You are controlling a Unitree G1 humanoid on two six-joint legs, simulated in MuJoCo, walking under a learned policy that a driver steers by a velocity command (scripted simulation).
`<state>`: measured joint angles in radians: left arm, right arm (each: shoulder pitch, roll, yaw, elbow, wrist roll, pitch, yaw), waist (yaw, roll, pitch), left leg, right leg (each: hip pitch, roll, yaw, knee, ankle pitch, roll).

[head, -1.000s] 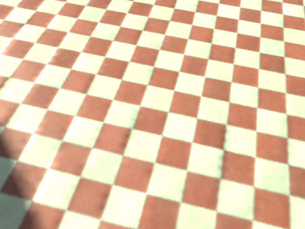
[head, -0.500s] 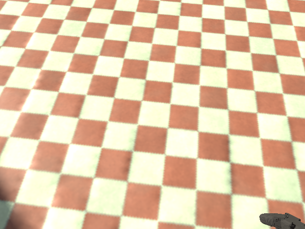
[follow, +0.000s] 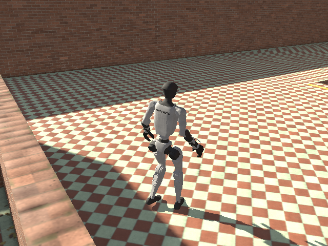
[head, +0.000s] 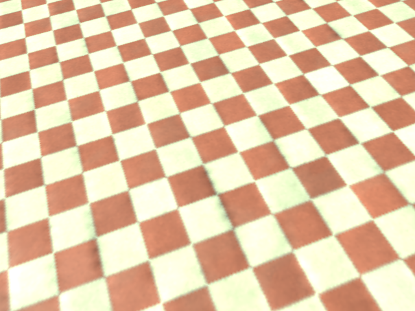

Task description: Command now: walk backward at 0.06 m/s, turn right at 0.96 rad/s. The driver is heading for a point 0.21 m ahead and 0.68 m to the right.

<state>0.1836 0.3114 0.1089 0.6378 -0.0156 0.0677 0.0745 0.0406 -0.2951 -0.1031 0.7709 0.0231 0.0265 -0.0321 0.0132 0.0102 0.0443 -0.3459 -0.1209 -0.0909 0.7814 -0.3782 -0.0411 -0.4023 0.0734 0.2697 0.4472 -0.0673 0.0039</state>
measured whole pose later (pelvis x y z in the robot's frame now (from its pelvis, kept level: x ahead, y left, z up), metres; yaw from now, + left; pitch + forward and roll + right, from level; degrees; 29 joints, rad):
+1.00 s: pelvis -0.05 -0.07 +0.00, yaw -57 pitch +3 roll +1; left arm 0.17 0.33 0.08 0.57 -0.03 0.04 0.03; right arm 0.08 -0.31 -0.09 0.68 0.02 -0.03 0.00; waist 0.01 0.01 0.02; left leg -0.42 -0.08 -0.14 0.63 -0.32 -0.05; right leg -0.33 0.17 0.33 0.57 -0.26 -0.05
